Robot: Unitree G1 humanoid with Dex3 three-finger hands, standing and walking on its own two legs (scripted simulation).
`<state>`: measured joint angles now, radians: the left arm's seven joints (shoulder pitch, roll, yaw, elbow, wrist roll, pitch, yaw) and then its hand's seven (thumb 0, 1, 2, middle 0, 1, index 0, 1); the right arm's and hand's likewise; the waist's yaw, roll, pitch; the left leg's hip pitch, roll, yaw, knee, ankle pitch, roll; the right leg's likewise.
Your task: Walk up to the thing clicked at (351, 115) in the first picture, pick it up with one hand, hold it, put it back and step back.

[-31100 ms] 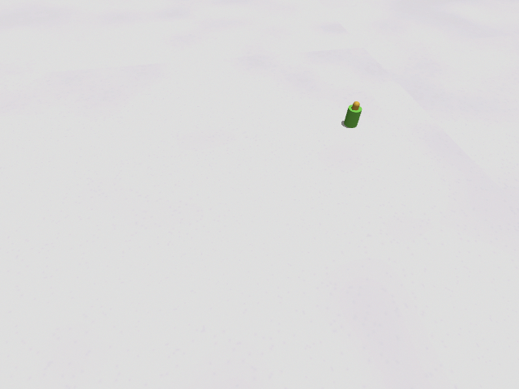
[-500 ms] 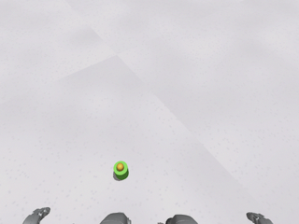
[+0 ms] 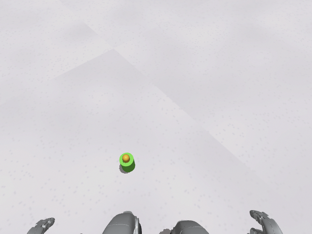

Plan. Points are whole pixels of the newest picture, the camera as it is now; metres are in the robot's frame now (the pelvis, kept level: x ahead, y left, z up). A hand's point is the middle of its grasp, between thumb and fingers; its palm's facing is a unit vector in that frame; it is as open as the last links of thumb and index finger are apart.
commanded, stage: step back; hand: left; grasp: from the side
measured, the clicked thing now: (127, 161) +0.51 +0.16 -0.67
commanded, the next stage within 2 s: none
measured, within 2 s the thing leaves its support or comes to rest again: neither
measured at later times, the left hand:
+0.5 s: hand out of the picture -0.03 +0.28 -0.14, palm faces +0.01 -0.93 -0.37, open 7.4 cm
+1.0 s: hand out of the picture -0.15 +0.25 -0.14, palm faces +0.05 -0.92 -0.39, open 7.4 cm
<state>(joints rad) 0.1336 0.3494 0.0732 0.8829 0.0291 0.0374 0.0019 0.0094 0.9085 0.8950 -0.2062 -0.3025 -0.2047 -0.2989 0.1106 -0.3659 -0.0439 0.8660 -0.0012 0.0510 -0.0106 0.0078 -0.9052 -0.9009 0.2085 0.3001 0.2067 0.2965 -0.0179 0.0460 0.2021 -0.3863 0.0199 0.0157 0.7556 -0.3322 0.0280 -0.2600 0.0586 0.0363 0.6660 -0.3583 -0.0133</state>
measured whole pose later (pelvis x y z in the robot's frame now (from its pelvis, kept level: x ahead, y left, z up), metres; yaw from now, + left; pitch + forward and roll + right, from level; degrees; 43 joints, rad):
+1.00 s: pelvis -0.28 -0.02 +0.00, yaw +3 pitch -3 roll +2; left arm 0.09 0.39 0.07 0.76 0.02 0.06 0.02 0.01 0.90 0.89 -0.21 -0.30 -0.21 -0.30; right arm 0.19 -0.37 -0.05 0.87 -0.03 0.04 -0.01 0.01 -0.91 -0.90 0.21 0.30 0.20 0.30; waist 0.01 -0.05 0.20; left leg -0.28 -0.06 -0.01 0.68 -0.35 0.02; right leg -0.45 -0.03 0.07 0.82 -0.38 0.00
